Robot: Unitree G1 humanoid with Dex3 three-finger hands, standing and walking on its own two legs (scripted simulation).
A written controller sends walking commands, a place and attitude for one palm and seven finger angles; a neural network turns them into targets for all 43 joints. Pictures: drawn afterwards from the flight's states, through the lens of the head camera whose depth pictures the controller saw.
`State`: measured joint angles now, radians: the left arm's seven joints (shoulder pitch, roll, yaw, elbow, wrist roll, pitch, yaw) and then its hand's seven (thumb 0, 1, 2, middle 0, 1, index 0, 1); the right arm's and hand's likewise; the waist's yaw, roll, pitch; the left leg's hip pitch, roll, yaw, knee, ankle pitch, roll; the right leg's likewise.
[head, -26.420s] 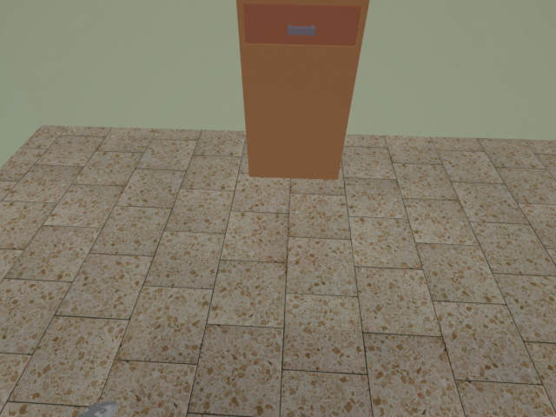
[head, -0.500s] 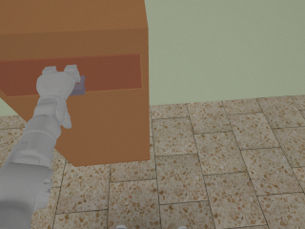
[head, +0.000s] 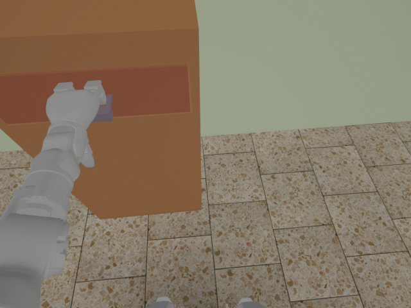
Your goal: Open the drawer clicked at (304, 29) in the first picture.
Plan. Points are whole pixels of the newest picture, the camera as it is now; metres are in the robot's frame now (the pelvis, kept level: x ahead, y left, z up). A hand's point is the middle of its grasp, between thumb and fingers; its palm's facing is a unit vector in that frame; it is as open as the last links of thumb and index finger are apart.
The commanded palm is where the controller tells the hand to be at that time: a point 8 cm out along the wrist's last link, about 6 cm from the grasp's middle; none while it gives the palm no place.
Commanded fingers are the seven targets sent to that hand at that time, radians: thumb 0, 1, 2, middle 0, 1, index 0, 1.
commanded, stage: lift the fingers back up to retry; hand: left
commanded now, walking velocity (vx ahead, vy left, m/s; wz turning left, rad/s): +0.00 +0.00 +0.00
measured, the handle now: (87, 107) +0.53 +0.25 +0.06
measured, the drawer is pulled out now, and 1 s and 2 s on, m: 0.00 0.00 0.00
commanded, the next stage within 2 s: re-aim the fingers above the handle in 0.72 s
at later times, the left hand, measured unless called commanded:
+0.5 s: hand (82, 123) +0.47 +0.24 +0.06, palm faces -0.08 -0.03 -1.00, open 13.7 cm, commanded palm +0.46 +0.25 +0.17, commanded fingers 0.00 -0.50 0.30 -0.30 -1.20 -0.30 -1.20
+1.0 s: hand (81, 109) +0.46 +0.22 +0.12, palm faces -0.06 -0.04 -1.00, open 13.8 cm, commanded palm +0.46 +0.24 +0.18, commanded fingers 0.00 -0.50 0.30 -0.30 -1.20 -0.30 -1.20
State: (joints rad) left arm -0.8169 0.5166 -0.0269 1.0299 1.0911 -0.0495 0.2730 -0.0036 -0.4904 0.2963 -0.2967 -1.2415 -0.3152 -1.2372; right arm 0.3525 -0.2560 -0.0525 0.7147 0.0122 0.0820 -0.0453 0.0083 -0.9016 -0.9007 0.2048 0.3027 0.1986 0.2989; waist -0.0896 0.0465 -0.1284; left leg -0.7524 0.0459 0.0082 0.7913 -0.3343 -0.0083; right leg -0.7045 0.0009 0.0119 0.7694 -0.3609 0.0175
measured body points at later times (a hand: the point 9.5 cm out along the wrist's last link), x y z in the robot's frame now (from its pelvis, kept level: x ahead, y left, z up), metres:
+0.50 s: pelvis +0.02 +0.00 +0.01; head +0.10 -0.01 +0.46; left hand +0.47 +0.24 +0.12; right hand +0.06 -0.27 -0.12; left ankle +0.02 +0.13 -0.70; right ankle +0.00 -0.13 -0.70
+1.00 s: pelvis +0.02 -0.01 +0.02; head +0.07 -0.03 +0.47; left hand +0.46 +0.22 +0.17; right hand +0.12 -0.29 -0.11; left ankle +0.02 +0.13 -0.70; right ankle +0.00 -0.13 -0.70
